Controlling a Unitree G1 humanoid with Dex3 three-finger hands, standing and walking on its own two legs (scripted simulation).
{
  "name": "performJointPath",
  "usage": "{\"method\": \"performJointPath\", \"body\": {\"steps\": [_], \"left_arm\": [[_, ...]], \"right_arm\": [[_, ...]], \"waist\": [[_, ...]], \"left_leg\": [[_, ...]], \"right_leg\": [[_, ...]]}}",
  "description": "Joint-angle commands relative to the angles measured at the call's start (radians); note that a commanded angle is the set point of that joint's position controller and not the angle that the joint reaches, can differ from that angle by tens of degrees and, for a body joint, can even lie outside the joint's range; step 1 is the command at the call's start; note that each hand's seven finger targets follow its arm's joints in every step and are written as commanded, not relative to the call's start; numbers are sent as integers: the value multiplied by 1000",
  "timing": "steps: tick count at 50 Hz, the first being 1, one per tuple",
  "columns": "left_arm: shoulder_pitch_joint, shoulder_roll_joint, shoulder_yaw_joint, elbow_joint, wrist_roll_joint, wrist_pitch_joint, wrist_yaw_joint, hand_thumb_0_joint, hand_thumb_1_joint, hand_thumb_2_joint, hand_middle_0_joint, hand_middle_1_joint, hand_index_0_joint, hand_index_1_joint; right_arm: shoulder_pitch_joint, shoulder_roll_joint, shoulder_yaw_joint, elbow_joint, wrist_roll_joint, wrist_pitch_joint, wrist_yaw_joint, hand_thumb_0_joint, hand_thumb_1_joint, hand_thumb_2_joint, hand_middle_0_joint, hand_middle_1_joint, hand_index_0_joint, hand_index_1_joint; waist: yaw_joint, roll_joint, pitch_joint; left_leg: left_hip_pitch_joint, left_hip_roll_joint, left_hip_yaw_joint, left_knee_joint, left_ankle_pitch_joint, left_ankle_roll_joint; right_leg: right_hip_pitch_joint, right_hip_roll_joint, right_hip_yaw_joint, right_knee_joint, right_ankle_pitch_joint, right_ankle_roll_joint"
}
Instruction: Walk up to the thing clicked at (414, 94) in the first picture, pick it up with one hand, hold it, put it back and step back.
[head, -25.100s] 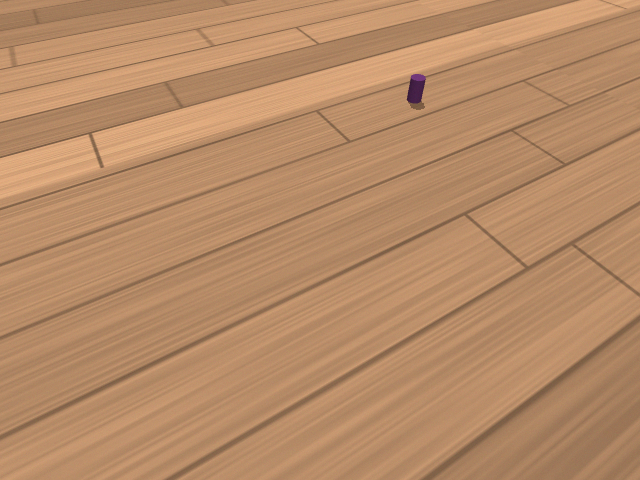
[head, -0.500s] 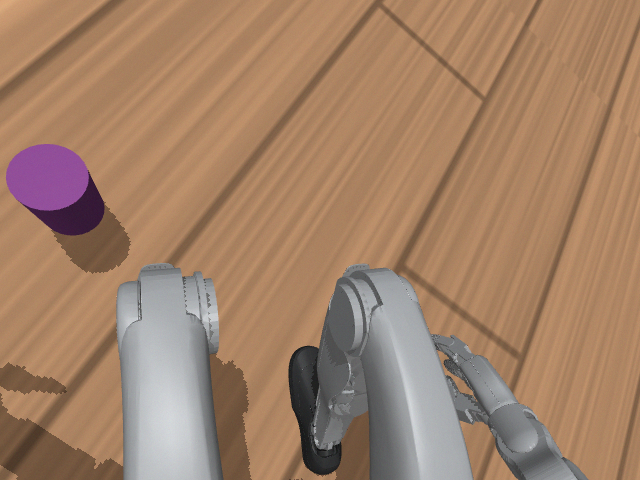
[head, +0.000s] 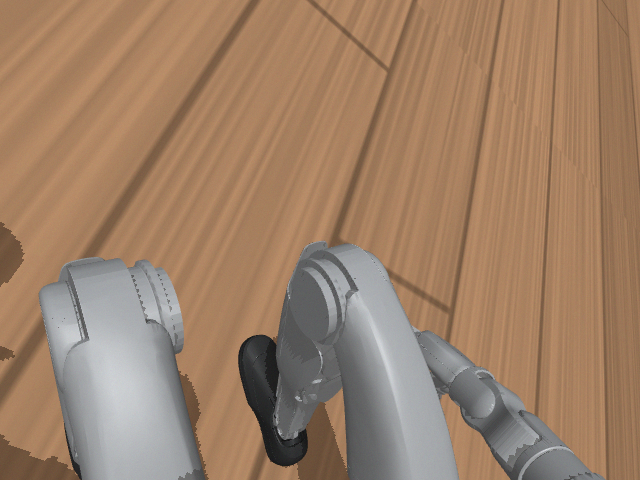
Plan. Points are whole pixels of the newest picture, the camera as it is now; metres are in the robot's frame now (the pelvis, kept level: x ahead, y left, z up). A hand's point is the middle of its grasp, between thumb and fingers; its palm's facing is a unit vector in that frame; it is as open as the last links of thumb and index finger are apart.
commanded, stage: close in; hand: left
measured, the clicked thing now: out of the picture +0.43 +0.34 -0.21
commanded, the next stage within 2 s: rest palm in 0.24 s
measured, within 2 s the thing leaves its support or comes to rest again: leaves its support in 1.08 s
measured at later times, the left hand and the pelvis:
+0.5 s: hand out of the picture +0.39 +0.34 -0.18, palm faces +0.51 -0.86 +0.00, open 15.9 cm; pelvis -0.01 +0.01 +0.00, yaw -2 degrees
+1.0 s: hand out of the picture +0.42 +0.34 -0.17, palm faces +0.51 -0.86 -0.01, open 11.6 cm; pelvis -0.01 +0.01 +0.00, yaw -3 degrees
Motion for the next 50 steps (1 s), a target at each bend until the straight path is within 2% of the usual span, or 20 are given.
{"method": "performJointPath", "body": {"steps": [1,5,8,9,10,13,16,17,20,23,27,30,32,36,37,38,40,44,47,50], "left_arm": [[-138,309,-4,-162,29,-105,96,0,-611,111,-47,-149,-95,-111],[-148,251,-65,-133,32,-116,128,0,-611,116,-59,-159,-108,-121],[-159,199,-106,-104,7,-129,141,0,-611,152,-117,-205,-168,-165],[-146,191,-112,-92,-2,-133,146,0,-611,174,-127,-214,-174,-178],[-165,175,-128,-88,-9,-142,146,0,-611,179,-136,-225,-185,-188],[-164,197,-138,-66,-3,-157,156,0,-611,206,-158,-248,-205,-213],[-151,230,-113,-47,3,-169,190,0,-611,217,-153,-239,-197,-208],[-142,254,-98,-43,5,-173,205,0,-531,254,-180,-222,-202,-211],[-142,271,-77,-55,13,-192,240,0,-461,304,-222,-257,-234,-255],[-187,312,-70,-93,28,-212,256,0,-221,462,-435,-448,-450,-440],[-230,301,-92,-108,39,-217,264,0,54,570,-545,-538,-551,-534],[-235,266,-123,-80,38,-201,255,0,175,623,-586,-575,-589,-572],[-232,250,-143,-54,35,-186,252,0,247,654,-622,-605,-624,-602],[-204,240,-132,-17,20,-167,257,0,333,744,-717,-696,-717,-696],[-204,260,-127,-16,19,-165,262,0,285,773,-779,-754,-777,-757],[-213,249,-125,-22,15,-169,263,0,263,808,-817,-806,-819,-807],[-218,264,-117,-21,18,-169,272,0,296,904,-898,-911,-899,-914],[-238,282,-127,-27,41,-168,279,0,337,1045,-1026,-1065,-1029,-1071],[-243,285,-130,-47,46,-168,280,0,351,1119,-1031,-1133,-1031,-1148],[-250,285,-117,-86,35,-169,274,0,333,1172,-1067,-1192,-1067,-1210]], "right_arm": [[53,-355,-106,-2,-11,25,-6,0,-896,-894,200,301,200,301],[32,-363,-98,-21,-17,28,2,0,-899,-895,200,301,200,301],[22,-371,-93,-32,-22,32,8,0,-904,-895,200,301,200,301],[20,-368,-85,-39,-24,32,10,0,-900,-895,200,301,200,301],[17,-370,-82,-40,-23,33,11,0,-904,-896,201,301,200,301],[3,-373,-72,-51,-23,35,13,0,-906,-897,201,300,200,300],[7,-379,-62,-58,-27,45,17,0,-902,-897,201,300,200,300],[8,-380,-56,-59,-28,48,18,0,-883,-897,201,300,200,300],[5,-382,-43,-66,-37,58,19,0,-881,-898,200,300,200,300],[10,-384,-36,-59,-45,68,16,0,-867,-893,200,300,200,300],[11,-389,-35,-50,-53,75,15,0,-869,-893,200,300,199,300],[19,-386,-33,-42,-56,79,12,0,-867,-893,200,299,199,299],[17,-383,-33,-45,-52,79,14,0,-869,-893,200,299,199,299],[18,-383,-26,-52,-47,87,16,0,-865,-892,200,299,199,299],[12,-383,-26,-57,-45,87,16,0,-866,-893,200,299,199,299],[12,-382,-24,-57,-47,90,16,0,-869,-894,200,299,199,299],[7,-381,-19,-62,-46,94,16,0,-869,-894,200,299,199,299],[7,-372,-14,-62,-49,102,14,0,-876,-896,200,299,199,299],[6,-373,-18,-67,-50,108,13,0,-882,-902,201,300,200,300],[14,-379,-26,-65,-49,106,15,0,-883,-902,200,300,200,300]], "waist": [[-64,603,-527],[-102,557,-483],[-130,512,-472],[-122,501,-472],[-135,482,-466],[-128,483,-428],[-109,499,-418],[-97,521,-413],[-104,551,-441],[-126,591,-447],[-158,605,-454],[-180,578,-467],[-178,542,-462],[-165,504,-462],[-151,509,-459],[-161,509,-467],[-154,518,-461],[-169,531,-446],[-164,547,-437],[-160,563,-473]], "left_leg": [[379,65,85,-341,91,-17],[344,66,71,-343,23,-10],[337,67,44,-342,7,-8],[331,65,43,-339,20,-6],[328,65,31,-338,19,-5],[316,68,20,-349,-20,-5],[314,70,15,-354,-26,-8],[321,71,15,-359,-15,-11],[367,77,9,-351,60,-20],[380,80,18,-338,92,-20],[399,86,15,-330,111,-20],[397,84,20,-312,134,-15],[363,78,27,-304,112,-8],[361,80,7,-313,104,-8],[347,77,15,-308,92,-6],[354,78,8,-309,96,-7],[358,80,1,-318,104,-11],[348,84,11,-309,108,-8],[346,84,18,-315,100,-7],[376,86,15,-318,123,-10]], "right_leg": [[216,11,-55,-180,125,-42],[199,17,-70,-191,89,-36],[182,18,-83,-185,84,-32],[193,20,-83,-187,93,-33],[188,21,-88,-183,95,-31],[172,22,-92,-181,73,-31],[179,25,-96,-175,68,-34],[184,26,-95,-170,75,-36],[212,28,-98,-158,129,-38],[236,29,-95,-162,160,-36],[238,29,-94,-163,185,-34],[259,32,-93,-175,213,-30],[258,34,-93,-189,196,-30],[255,37,-103,-187,189,-28],[254,38,-99,-191,177,-31],[259,39,-104,-187,183,-29],[254,38,-107,-182,184,-32],[261,43,-102,-189,189,-32],[254,42,-98,-193,180,-35],[268,42,-97,-188,198,-34]]}}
